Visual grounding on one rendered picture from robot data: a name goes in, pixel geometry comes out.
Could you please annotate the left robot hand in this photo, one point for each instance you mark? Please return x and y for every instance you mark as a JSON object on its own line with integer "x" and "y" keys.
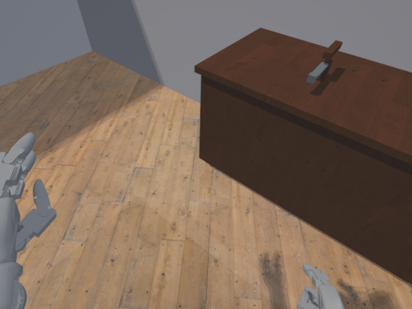
{"x": 14, "y": 167}

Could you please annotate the tap lever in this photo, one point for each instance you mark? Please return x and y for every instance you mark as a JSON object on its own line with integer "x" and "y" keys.
{"x": 312, "y": 77}

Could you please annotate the counter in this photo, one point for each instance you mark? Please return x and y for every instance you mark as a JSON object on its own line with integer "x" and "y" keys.
{"x": 336, "y": 153}

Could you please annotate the right robot hand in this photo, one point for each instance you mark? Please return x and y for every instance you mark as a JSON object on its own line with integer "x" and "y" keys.
{"x": 327, "y": 296}

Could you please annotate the left robot forearm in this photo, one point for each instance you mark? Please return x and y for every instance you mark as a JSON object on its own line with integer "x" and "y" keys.
{"x": 12, "y": 292}

